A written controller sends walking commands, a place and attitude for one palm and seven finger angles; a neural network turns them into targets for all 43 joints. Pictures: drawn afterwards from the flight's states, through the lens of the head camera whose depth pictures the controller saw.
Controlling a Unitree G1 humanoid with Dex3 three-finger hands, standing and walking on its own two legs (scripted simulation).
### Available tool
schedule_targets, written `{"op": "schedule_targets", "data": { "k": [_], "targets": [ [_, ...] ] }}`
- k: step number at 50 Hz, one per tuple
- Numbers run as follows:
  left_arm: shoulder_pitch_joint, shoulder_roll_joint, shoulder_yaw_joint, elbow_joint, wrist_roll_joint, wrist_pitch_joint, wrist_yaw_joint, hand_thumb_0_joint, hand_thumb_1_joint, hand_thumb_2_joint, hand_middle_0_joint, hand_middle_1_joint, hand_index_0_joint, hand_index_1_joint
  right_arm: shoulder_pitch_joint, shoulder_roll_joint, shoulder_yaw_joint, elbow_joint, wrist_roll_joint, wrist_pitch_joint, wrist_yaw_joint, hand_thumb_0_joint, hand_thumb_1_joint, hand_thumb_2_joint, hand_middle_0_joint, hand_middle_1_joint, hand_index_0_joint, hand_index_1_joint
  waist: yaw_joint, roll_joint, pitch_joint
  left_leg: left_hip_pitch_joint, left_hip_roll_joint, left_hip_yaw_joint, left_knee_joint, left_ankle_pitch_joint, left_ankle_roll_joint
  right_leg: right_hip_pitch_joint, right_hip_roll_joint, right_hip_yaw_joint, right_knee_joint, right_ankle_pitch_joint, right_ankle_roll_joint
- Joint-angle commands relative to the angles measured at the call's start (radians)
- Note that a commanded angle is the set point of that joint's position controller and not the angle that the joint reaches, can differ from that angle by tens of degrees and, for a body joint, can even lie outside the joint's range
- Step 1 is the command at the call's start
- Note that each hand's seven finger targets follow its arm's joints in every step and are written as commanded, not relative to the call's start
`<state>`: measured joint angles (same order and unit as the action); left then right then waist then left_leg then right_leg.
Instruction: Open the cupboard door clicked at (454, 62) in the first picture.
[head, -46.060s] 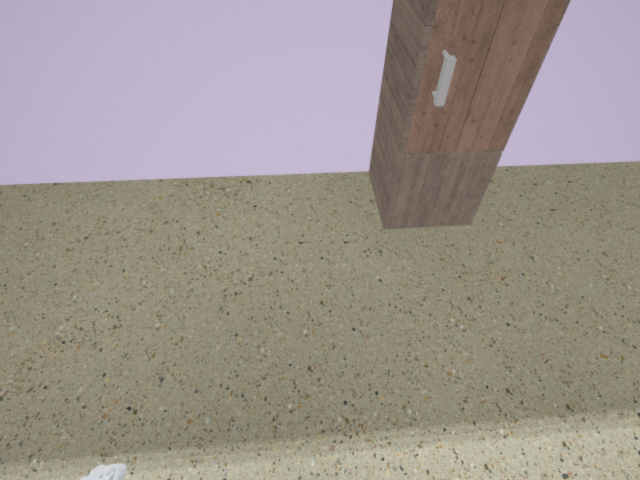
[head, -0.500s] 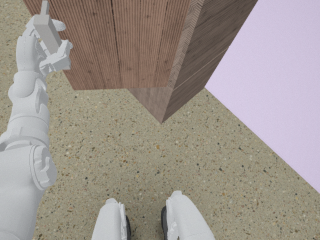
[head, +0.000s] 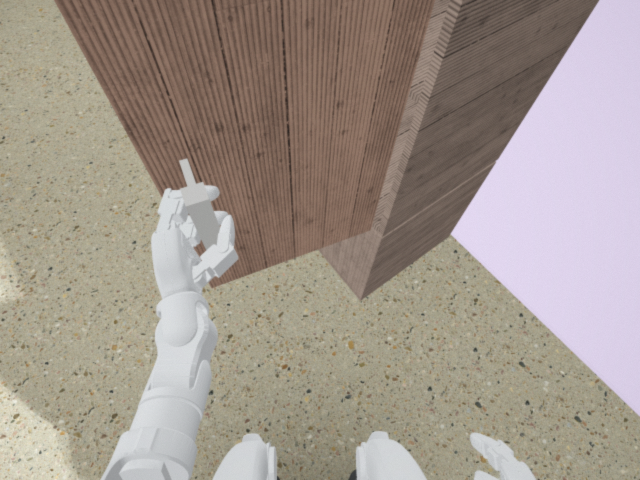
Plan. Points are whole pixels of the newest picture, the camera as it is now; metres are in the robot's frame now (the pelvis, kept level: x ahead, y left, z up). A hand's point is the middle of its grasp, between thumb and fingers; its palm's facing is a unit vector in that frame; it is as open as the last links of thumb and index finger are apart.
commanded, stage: pull the door open along its arc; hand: left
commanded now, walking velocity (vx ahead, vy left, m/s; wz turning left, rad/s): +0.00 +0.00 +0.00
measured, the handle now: (203, 212) +0.45 +0.16 +0.02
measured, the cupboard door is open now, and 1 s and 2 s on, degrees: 77 100 100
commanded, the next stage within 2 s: open thumb and fingers to let go in 0.48 s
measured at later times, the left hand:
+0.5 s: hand (298, 311) +0.31 +0.03 +0.03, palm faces +0.33 -0.94 -0.01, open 6.7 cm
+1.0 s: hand (300, 311) +0.31 +0.03 +0.03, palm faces +0.36 -0.93 -0.02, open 10.7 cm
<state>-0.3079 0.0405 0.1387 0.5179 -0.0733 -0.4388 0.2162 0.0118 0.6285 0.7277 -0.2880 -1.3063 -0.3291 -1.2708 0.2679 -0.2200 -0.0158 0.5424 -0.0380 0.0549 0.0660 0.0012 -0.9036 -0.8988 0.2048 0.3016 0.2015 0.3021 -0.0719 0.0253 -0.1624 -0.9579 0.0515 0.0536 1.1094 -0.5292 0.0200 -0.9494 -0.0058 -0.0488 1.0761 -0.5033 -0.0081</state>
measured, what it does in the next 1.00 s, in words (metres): stands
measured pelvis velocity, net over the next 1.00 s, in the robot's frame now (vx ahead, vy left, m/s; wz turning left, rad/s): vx -0.02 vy -0.05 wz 0.08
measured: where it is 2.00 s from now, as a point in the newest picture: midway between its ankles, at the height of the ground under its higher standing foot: outside the picture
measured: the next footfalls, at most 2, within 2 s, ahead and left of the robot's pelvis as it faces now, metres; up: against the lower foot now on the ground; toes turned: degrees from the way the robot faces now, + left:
none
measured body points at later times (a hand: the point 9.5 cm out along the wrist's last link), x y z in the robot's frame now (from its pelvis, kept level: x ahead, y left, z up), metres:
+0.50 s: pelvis -0.01 -0.04 +0.00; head +0.07 -0.05 +0.44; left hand +0.28 +0.08 +0.04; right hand +0.15 -0.25 -0.12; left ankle -0.01 +0.10 -0.66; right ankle +0.00 -0.12 -0.66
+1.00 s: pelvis -0.02 -0.05 -0.01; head +0.06 -0.06 +0.44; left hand +0.28 +0.07 +0.03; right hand +0.16 -0.25 -0.13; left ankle -0.01 +0.10 -0.66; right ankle +0.00 -0.12 -0.66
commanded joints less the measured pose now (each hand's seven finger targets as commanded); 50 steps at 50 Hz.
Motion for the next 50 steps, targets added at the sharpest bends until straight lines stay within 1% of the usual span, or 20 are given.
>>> {"op": "schedule_targets", "data": {
  "k": [1,2,3,6,7,11,14,17,19,22,25,28,29,31,32,36,39,42,49,50],
  "targets": [
    [-0.112,0.043,0.013,-0.234,0.096,-0.079,0.267,0.000,0.900,0.900,-0.400,-1.350,-0.400,-1.350,0.059,-0.100,-0.049,-0.071,-0.035,-0.034,0.001,0.000,-0.900,-0.900,0.200,0.300,0.200,0.300,0.049,-0.017,-0.384,0.217,-0.040,-0.041,-0.098,0.494,-0.031,0.290,0.023,-0.007,-0.058,0.520,-0.018],
    [-0.105,0.020,-0.026,-0.239,0.127,-0.080,0.294,0.000,0.900,0.900,-0.400,-1.350,-0.400,-1.350,0.055,-0.101,-0.050,-0.074,-0.041,-0.036,0.000,0.000,-0.900,-0.900,0.200,0.300,0.200,0.300,0.041,-0.060,-0.388,0.213,-0.041,-0.048,-0.094,0.482,-0.026,0.291,0.027,-0.009,-0.062,0.512,-0.019],
    [-0.105,0.004,-0.057,-0.229,0.155,-0.081,0.311,0.000,0.900,0.900,-0.400,-1.350,-0.400,-1.350,0.043,-0.098,-0.055,-0.065,-0.044,-0.036,-0.002,0.000,-0.900,-0.900,0.200,0.300,0.200,0.300,0.031,-0.065,-0.384,0.214,-0.042,-0.044,-0.090,0.463,-0.025,0.287,0.023,-0.001,-0.067,0.513,-0.015],
    [-0.114,-0.046,-0.142,-0.257,0.204,-0.091,0.323,0.000,0.900,0.900,-0.400,-1.350,-0.400,-1.350,0.014,-0.086,-0.056,-0.060,-0.051,-0.044,-0.009,0.000,-0.900,-0.900,0.200,0.300,0.200,0.300,0.030,-0.047,-0.395,0.226,-0.050,-0.038,-0.094,0.411,-0.020,0.300,0.018,0.007,-0.082,0.494,-0.017],
    [-0.111,-0.060,-0.165,-0.278,0.209,-0.093,0.321,0.000,0.900,0.900,-0.400,-1.350,-0.400,-1.350,0.011,-0.084,-0.056,-0.064,-0.052,-0.046,-0.013,0.000,-0.900,-0.900,0.200,0.300,0.200,0.300,0.027,-0.049,-0.406,0.233,-0.050,-0.039,-0.093,0.416,-0.019,0.307,0.018,0.008,-0.086,0.499,-0.019],
    [-0.070,-0.122,-0.225,-0.278,0.178,-0.091,0.311,0.000,0.900,0.900,-0.400,-1.350,-0.400,-1.350,-0.035,-0.072,-0.049,-0.058,-0.045,-0.064,-0.022,0.000,-0.900,-0.900,0.200,0.300,0.200,0.300,0.026,-0.079,-0.354,0.221,-0.057,-0.035,-0.108,0.339,-0.016,0.323,0.010,0.017,-0.126,0.449,-0.015],
    [0.003,-0.164,-0.269,-0.284,0.169,-0.086,0.315,0.000,0.900,0.900,-0.400,-1.350,-0.400,-1.350,-0.054,-0.064,-0.044,-0.064,-0.044,-0.079,-0.022,0.000,-0.900,-0.900,0.200,0.300,0.200,0.300,0.035,-0.083,-0.339,0.215,-0.061,-0.034,-0.112,0.327,-0.016,0.331,0.005,0.020,-0.136,0.445,-0.014],
    [0.074,-0.205,-0.326,-0.336,0.190,-0.088,0.324,0.000,0.900,0.900,-0.400,-1.350,-0.400,-1.350,-0.066,-0.055,-0.045,-0.074,-0.047,-0.095,-0.017,0.000,-0.900,-0.900,0.200,0.300,0.200,0.300,0.043,-0.079,-0.351,0.221,-0.063,-0.038,-0.110,0.343,-0.015,0.343,0.002,0.022,-0.132,0.462,-0.019],
    [0.128,-0.237,-0.362,-0.337,0.200,-0.079,0.327,0.000,0.900,0.900,-0.400,-1.350,-0.400,-1.350,-0.075,-0.048,-0.041,-0.075,-0.048,-0.107,-0.014,0.000,-0.900,-0.900,0.200,0.300,0.200,0.300,0.039,-0.114,-0.334,0.212,-0.062,-0.038,-0.109,0.330,-0.015,0.341,-0.005,0.023,-0.138,0.469,-0.014],
    [0.161,-0.244,-0.385,-0.370,0.231,-0.069,0.340,0.000,0.900,0.900,-0.400,-1.350,-0.400,-1.350,-0.089,-0.044,-0.038,-0.082,-0.050,-0.125,-0.018,0.000,-0.900,-0.900,0.200,0.300,0.200,0.300,0.043,-0.122,-0.312,0.185,-0.067,-0.045,-0.105,0.297,-0.015,0.338,-0.013,0.039,-0.147,0.431,-0.014],
    [0.251,-0.295,-0.428,-0.399,0.220,-0.050,0.345,0.000,0.900,0.900,-0.400,-1.350,-0.400,-1.350,-0.108,-0.031,-0.029,-0.093,-0.047,-0.146,-0.015,0.000,-0.900,-0.900,0.200,0.300,0.200,0.300,0.052,-0.112,-0.309,0.194,-0.070,-0.044,-0.107,0.283,-0.018,0.342,-0.019,0.039,-0.157,0.428,-0.011],
    [0.128,-0.241,-0.371,-0.374,0.220,-0.036,0.369,0.000,0.900,0.900,-0.400,-1.350,-0.400,-1.350,-0.109,-0.040,-0.028,-0.073,-0.049,-0.149,-0.027,0.000,-0.900,-0.900,0.200,0.300,0.200,0.300,0.037,-0.120,-0.272,0.164,-0.071,-0.050,-0.093,0.245,-0.018,0.306,-0.026,0.058,-0.170,0.365,-0.006],
    [0.019,-0.193,-0.331,-0.361,0.223,-0.042,0.380,0.000,0.900,0.900,-0.400,-1.350,-0.400,-1.350,-0.102,-0.046,-0.028,-0.054,-0.051,-0.146,-0.035,0.000,-0.900,-0.900,0.200,0.300,0.200,0.300,0.018,-0.119,-0.259,0.147,-0.071,-0.053,-0.078,0.227,-0.017,0.284,-0.033,0.075,-0.172,0.340,-0.001],
    [0.062,-0.199,-0.320,-0.330,0.220,-0.050,0.377,0.000,0.760,0.840,-0.390,-1.335,-0.390,-1.335,-0.102,-0.041,-0.031,-0.052,-0.056,-0.148,-0.040,0.000,-0.900,-0.900,0.200,0.300,0.200,0.300,0.031,-0.144,-0.287,0.130,-0.074,-0.054,-0.071,0.218,-0.018,0.313,-0.041,0.098,-0.179,0.345,0.006],
    [0.060,-0.196,-0.323,-0.339,0.221,-0.053,0.372,0.000,0.690,0.810,-0.385,-1.327,-0.385,-1.327,-0.106,-0.044,-0.032,-0.059,-0.054,-0.148,-0.042,0.000,-0.900,-0.900,0.200,0.300,0.200,0.300,0.037,-0.128,-0.301,0.130,-0.076,-0.053,-0.072,0.228,-0.018,0.323,-0.041,0.101,-0.175,0.355,0.003],
    [0.049,-0.206,-0.326,-0.324,0.201,-0.056,0.355,0.000,0.410,0.690,-0.365,-1.298,-0.365,-1.298,-0.105,-0.043,-0.034,-0.056,-0.051,-0.143,-0.045,0.000,-0.900,-0.900,0.200,0.300,0.200,0.300,0.032,-0.145,-0.312,0.127,-0.076,-0.050,-0.068,0.224,-0.018,0.341,-0.050,0.112,-0.181,0.378,0.013],
    [0.012,-0.227,-0.352,-0.335,0.204,-0.062,0.350,0.000,0.200,0.600,-0.350,-1.275,-0.350,-1.275,-0.104,-0.044,-0.035,-0.055,-0.051,-0.141,-0.044,0.000,-0.900,-0.900,0.200,0.300,0.200,0.300,0.024,-0.123,-0.315,0.146,-0.075,-0.051,-0.069,0.231,-0.015,0.318,-0.044,0.094,-0.169,0.377,0.007],
    [0.012,-0.229,-0.356,-0.325,0.210,-0.067,0.347,0.000,-0.010,0.510,-0.335,-1.253,-0.335,-1.253,-0.100,-0.048,-0.038,-0.060,-0.050,-0.140,-0.044,0.000,-0.900,-0.900,0.200,0.300,0.200,0.300,0.026,-0.148,-0.316,0.148,-0.074,-0.056,-0.072,0.240,-0.013,0.310,-0.036,0.076,-0.160,0.366,0.000],
    [-0.022,-0.223,-0.343,-0.302,0.210,-0.066,0.365,0.000,-0.500,0.300,-0.300,-1.200,-0.300,-1.200,-0.109,-0.047,-0.035,-0.059,-0.051,-0.138,-0.045,0.000,-0.900,-0.900,0.200,0.300,0.200,0.300,0.029,-0.116,-0.313,0.148,-0.075,-0.051,-0.073,0.212,-0.012,0.281,-0.031,0.073,-0.164,0.289,-0.006],
    [-0.045,-0.227,-0.347,-0.305,0.212,-0.065,0.370,0.000,-0.500,0.300,-0.300,-1.200,-0.300,-1.200,-0.106,-0.048,-0.035,-0.057,-0.052,-0.139,-0.045,0.000,-0.900,-0.900,0.200,0.300,0.200,0.300,0.026,-0.119,-0.315,0.152,-0.075,-0.052,-0.076,0.212,-0.011,0.277,-0.027,0.066,-0.161,0.282,-0.007]
  ]
}}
